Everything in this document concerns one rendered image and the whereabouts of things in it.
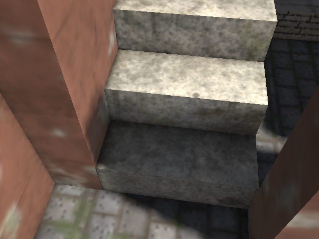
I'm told stairs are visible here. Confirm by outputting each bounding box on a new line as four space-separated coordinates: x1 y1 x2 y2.
95 0 278 209

